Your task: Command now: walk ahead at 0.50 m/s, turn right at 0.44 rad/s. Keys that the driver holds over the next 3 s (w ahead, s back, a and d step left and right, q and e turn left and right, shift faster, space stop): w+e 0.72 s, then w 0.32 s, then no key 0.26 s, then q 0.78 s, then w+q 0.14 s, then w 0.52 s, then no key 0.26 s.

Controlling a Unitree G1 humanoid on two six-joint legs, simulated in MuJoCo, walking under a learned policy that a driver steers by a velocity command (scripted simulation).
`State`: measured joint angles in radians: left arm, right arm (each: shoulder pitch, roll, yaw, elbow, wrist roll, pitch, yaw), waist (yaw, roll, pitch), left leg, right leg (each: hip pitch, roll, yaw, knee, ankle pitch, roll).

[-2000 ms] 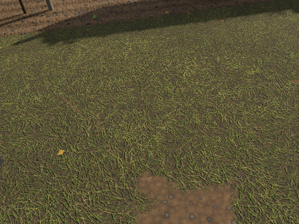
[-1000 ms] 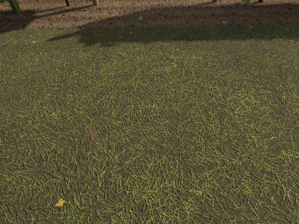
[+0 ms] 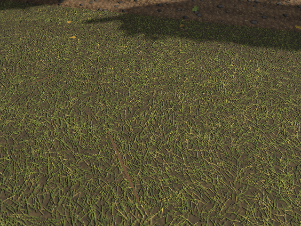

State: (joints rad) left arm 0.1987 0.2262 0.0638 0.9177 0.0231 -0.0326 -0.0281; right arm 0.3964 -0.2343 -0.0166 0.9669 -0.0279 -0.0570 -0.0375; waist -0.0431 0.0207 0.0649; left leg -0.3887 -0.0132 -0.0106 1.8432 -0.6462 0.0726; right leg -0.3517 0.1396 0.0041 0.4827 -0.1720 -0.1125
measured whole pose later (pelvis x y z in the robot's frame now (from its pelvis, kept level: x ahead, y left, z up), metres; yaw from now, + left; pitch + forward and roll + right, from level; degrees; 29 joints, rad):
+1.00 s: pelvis +0.42 -0.10 -0.02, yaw -31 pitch -1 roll -1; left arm 0.17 0.27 0.05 0.85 0.02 -0.02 -0.03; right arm 0.43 -0.26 -0.06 0.94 -0.01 -0.05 0.01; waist -0.04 0.03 0.03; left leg -0.27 0.09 0.03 1.19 -0.53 0.03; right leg -0.33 0.03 -0.03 0.79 -0.47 -0.03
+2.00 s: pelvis +0.65 -0.27 -0.17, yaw -12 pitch +1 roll +1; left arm 0.20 0.24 0.03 0.73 0.03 0.01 0.04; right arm 0.26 -0.30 -0.10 0.74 -0.04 0.05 0.02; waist -0.02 0.05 0.00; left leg -0.59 -0.13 -0.10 1.10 -0.40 -0.02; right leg -0.28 0.00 -0.02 0.46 -0.20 -0.04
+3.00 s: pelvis +0.97 -0.29 -0.17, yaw +3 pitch -1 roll +1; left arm 0.29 0.20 0.01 0.84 0.01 -0.05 -0.02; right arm 0.26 -0.27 -0.03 0.87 -0.02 0.01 -0.02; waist 0.00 0.04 0.09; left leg -0.54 0.00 -0.05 1.04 -0.31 0.03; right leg -0.22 0.06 -0.06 0.38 -0.14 -0.10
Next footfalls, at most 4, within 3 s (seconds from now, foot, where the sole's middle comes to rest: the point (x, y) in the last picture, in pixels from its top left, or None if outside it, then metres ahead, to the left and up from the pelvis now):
0.36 left None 0.37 0.10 -0.77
0.92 right None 0.40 -0.20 -0.77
1.40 left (193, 173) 0.77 -0.22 -0.95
1.84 right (224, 185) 0.69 -0.37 -0.95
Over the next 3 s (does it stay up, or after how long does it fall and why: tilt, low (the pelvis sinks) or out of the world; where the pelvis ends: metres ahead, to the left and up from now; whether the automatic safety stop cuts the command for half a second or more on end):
stays up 0.97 -0.29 -0.17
